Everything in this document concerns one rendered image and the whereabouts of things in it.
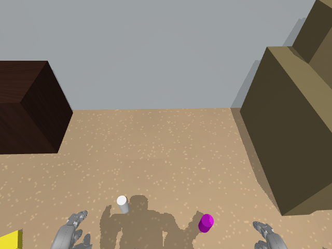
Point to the right robot hand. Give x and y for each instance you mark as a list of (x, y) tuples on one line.
[(274, 241)]

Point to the left robot hand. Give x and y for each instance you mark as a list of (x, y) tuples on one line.
[(67, 235)]

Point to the sofa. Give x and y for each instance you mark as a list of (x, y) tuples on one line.
[(288, 115)]

